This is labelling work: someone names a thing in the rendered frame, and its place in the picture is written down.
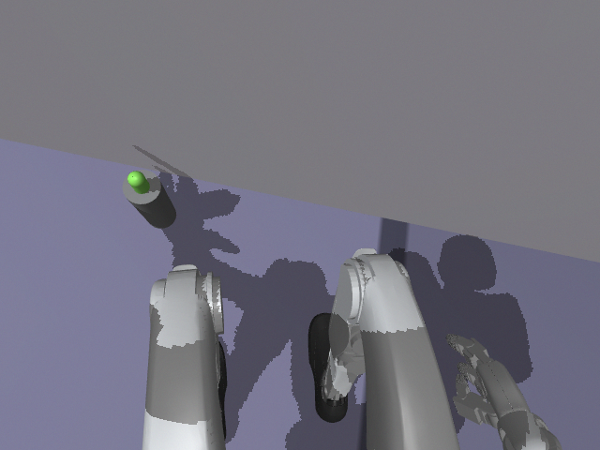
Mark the right robot hand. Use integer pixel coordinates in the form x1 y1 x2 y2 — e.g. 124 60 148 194
446 334 531 429

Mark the right robot foot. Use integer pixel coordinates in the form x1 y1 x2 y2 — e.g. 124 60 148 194
308 313 348 423

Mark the right robot arm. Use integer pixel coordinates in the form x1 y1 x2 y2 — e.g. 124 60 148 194
497 411 563 450

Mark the bottle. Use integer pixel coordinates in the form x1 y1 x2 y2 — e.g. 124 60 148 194
123 170 176 229

